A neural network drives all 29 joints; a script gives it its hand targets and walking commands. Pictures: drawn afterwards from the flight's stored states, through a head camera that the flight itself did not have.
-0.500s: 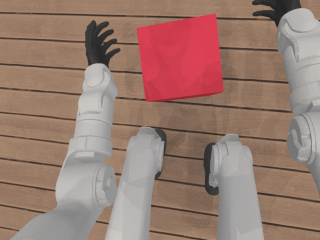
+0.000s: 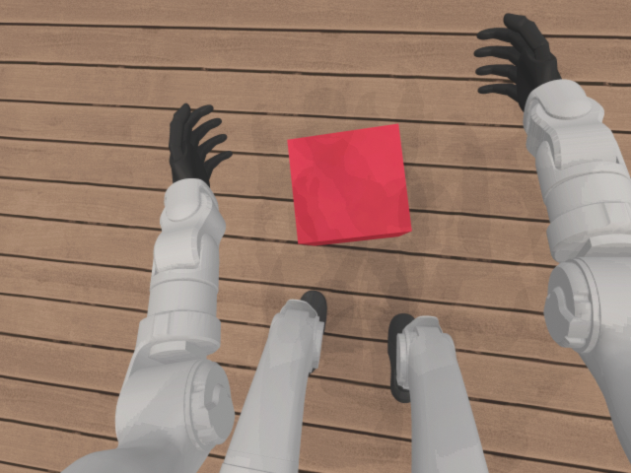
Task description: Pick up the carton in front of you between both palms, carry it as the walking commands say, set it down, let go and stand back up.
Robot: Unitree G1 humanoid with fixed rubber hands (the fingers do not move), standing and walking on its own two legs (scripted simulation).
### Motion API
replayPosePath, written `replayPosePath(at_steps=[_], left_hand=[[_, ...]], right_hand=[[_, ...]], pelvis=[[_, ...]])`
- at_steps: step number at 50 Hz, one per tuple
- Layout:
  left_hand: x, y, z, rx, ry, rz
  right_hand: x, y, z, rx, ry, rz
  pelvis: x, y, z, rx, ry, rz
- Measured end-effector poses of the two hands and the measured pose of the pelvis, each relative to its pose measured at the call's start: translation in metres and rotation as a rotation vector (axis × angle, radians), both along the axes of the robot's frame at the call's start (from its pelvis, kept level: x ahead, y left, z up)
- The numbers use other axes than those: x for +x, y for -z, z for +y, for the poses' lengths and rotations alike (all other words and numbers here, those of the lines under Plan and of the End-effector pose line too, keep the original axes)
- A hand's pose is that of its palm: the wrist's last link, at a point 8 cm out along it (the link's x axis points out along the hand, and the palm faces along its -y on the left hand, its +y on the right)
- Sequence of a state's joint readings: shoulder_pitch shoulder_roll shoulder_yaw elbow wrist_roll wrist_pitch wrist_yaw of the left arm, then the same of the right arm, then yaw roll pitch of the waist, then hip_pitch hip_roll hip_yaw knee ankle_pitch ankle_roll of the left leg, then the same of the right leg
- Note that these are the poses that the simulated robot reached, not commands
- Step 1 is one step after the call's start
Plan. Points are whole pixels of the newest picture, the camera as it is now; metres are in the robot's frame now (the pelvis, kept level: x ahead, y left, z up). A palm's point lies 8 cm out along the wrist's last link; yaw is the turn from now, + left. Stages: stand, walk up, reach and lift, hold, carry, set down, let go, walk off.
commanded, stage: let go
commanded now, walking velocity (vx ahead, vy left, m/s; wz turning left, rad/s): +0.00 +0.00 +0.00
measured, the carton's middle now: (350, 194) +0.47 +0.05 -0.49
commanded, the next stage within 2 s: stand in 1.36 s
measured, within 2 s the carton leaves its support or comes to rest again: neither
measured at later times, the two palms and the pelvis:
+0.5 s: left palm (82, 258) +0.32 +0.25 +0.03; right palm (626, 220) +0.38 -0.19 +0.01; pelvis +0.06 +0.02 +0.12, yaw -2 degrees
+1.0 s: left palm (26, 337) +0.27 +0.24 +0.09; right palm out of the picture +0.26 -0.23 +0.09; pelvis +0.11 +0.01 +0.16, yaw -1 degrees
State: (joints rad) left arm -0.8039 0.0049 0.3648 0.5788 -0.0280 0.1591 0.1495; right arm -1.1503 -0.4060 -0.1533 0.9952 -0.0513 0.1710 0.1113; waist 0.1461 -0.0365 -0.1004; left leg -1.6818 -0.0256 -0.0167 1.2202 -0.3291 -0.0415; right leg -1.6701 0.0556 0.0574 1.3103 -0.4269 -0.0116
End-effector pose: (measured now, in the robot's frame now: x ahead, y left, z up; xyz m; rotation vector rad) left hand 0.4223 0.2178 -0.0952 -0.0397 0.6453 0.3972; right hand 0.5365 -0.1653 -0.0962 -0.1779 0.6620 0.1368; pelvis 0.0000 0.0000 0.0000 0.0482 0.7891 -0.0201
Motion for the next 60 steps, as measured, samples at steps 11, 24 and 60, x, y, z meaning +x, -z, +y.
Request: replayPosePath(at_steps=[11,24,60], left_hand=[[-0.028,-0.044,-0.004,0.036,0.162,0.057],[-0.095,-0.123,0.029,0.068,0.363,0.165],[-0.154,-0.193,0.019,0.093,0.372,0.180]], right_hand=[[-0.050,-0.039,-0.015,-0.055,0.098,0.016],[-0.150,-0.106,-0.025,-0.079,0.216,0.046],[-0.287,-0.189,-0.065,-0.077,0.228,0.103]], pelvis=[[0.020,-0.050,0.004,-0.023,0.004,-0.055],[0.059,-0.112,0.020,-0.051,0.008,-0.330],[0.098,-0.159,0.006,-0.048,-0.004,-0.853]])
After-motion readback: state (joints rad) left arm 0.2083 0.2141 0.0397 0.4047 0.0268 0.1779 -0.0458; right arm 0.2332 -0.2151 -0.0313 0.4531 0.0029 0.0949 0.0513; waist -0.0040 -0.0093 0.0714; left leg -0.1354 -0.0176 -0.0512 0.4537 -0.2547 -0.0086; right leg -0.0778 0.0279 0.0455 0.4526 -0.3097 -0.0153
